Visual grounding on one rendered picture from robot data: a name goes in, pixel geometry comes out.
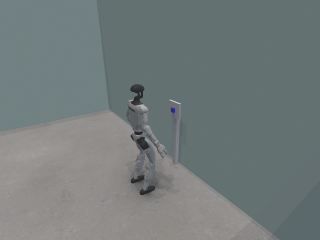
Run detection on robot left upper arm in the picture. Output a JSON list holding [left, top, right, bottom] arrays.
[[125, 100, 133, 119]]

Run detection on right robot hand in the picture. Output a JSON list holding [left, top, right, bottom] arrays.
[[156, 144, 168, 158]]

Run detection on robot left shin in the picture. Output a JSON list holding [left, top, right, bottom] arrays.
[[134, 153, 146, 179]]

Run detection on panel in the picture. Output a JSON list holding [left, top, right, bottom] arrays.
[[168, 99, 181, 165]]

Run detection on right robot forearm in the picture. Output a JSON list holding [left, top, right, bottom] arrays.
[[145, 125, 160, 147]]

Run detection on robot shin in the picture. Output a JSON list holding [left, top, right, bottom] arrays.
[[134, 153, 146, 179], [143, 164, 156, 190]]

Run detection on robot right upper arm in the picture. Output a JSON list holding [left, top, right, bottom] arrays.
[[139, 105, 149, 132]]

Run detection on robot right shin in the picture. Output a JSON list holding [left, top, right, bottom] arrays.
[[143, 164, 156, 190]]

